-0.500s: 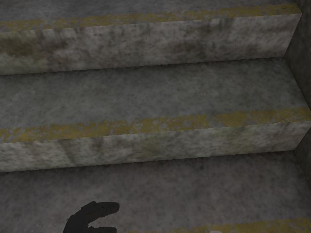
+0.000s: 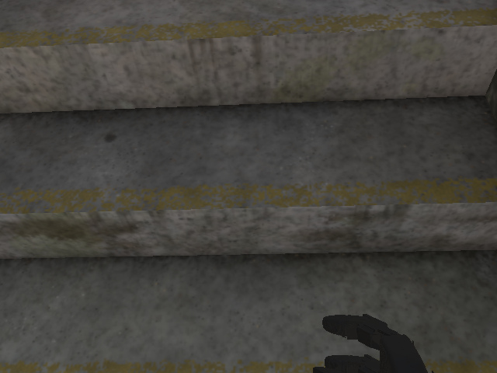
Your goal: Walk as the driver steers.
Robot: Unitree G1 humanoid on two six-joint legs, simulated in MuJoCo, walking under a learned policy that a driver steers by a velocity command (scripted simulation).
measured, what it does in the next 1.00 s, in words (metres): climbs: right foot 0.18 m higher, then left foot 0.18 m higher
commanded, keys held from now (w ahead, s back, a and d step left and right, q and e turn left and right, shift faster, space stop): w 0.50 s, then w+q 0.50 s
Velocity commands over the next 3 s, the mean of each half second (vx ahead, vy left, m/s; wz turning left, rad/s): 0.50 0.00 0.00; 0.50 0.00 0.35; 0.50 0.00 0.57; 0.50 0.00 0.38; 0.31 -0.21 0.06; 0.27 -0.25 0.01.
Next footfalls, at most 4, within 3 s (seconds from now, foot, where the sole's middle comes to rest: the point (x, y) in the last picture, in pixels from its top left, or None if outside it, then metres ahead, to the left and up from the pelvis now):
0.46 right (360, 315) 0.47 -0.13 -0.45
0.98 left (261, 152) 0.75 0.07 -0.27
1.40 right None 1.07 0.03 -0.09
1.94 left None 1.26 0.53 0.09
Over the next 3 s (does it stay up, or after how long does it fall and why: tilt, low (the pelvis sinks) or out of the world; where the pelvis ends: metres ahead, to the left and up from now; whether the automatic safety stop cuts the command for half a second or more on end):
stays up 1.54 0.58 1.02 its command is cut before an obstacle after 2.1 s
